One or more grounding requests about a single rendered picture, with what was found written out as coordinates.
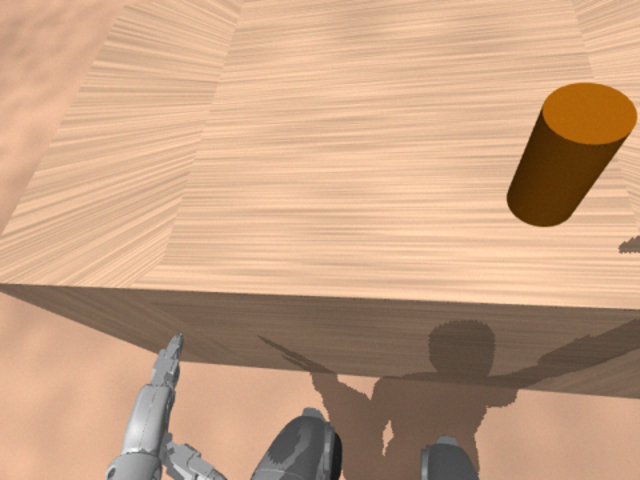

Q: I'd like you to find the can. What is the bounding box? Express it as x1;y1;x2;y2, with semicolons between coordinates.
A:
507;83;637;227

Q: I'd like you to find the left robot arm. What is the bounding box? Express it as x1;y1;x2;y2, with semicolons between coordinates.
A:
105;452;162;480

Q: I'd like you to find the left robot hand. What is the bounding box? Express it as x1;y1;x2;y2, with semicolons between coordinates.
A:
120;333;228;480

